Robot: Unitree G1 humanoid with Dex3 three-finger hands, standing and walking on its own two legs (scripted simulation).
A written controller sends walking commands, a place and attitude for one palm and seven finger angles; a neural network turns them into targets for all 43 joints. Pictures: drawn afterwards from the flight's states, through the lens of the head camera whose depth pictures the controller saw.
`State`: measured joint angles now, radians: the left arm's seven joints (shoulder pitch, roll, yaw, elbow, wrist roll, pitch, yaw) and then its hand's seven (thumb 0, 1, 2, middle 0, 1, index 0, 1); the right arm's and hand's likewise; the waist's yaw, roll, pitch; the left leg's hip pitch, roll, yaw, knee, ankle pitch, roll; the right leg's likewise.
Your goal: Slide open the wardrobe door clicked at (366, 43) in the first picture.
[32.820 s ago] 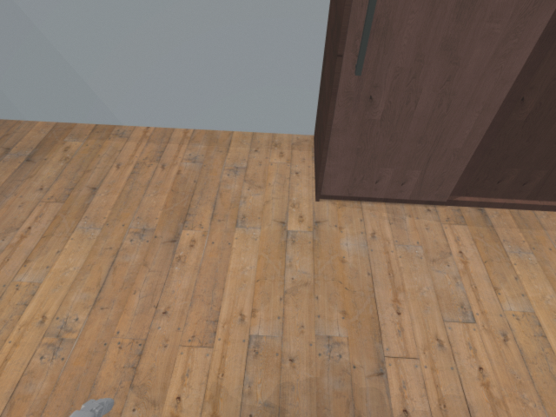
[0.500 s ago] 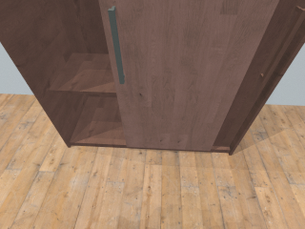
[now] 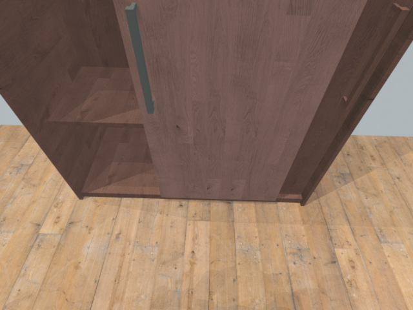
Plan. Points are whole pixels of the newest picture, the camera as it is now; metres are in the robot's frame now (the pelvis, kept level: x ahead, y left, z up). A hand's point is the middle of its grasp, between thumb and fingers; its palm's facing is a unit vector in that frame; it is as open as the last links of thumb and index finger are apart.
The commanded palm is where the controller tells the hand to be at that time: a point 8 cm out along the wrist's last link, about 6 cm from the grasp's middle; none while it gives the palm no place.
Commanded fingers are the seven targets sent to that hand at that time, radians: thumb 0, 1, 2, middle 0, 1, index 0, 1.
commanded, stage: look to check the result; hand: left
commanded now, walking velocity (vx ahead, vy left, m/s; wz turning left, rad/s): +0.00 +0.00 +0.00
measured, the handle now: (143, 65) +0.72 +0.22 +0.08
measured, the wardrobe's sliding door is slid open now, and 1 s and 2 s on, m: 0.45 0.45 0.45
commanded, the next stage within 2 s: stand and wait in 0.30 s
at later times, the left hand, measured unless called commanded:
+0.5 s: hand out of the picture +0.07 +0.22 -0.16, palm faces -0.03 -0.95 -0.32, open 7.4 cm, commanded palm none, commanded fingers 0.00 0.90 0.90 -0.20 -0.30 -0.20 -0.30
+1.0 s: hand out of the picture +0.06 +0.23 -0.16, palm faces -0.03 -0.95 -0.31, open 7.4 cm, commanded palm none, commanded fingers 0.00 0.90 0.90 -0.20 -0.30 -0.20 -0.30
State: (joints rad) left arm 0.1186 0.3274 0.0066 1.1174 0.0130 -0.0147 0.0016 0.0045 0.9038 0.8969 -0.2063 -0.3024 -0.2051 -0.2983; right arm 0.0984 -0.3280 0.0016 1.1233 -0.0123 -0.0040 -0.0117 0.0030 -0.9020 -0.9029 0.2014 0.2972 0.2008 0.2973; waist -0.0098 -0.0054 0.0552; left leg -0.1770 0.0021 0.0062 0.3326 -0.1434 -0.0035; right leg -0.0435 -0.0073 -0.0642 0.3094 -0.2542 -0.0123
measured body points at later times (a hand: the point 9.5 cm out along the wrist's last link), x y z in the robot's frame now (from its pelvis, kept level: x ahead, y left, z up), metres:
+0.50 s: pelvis +0.00 -0.01 +0.00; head +0.02 -0.01 +0.45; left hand +0.07 +0.27 -0.14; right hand +0.08 -0.30 -0.14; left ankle +0.02 +0.12 -0.75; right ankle -0.05 -0.11 -0.75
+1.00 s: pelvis +0.00 -0.01 +0.00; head +0.01 -0.01 +0.45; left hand +0.06 +0.27 -0.14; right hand +0.05 -0.29 -0.14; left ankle +0.02 +0.12 -0.75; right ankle -0.05 -0.11 -0.75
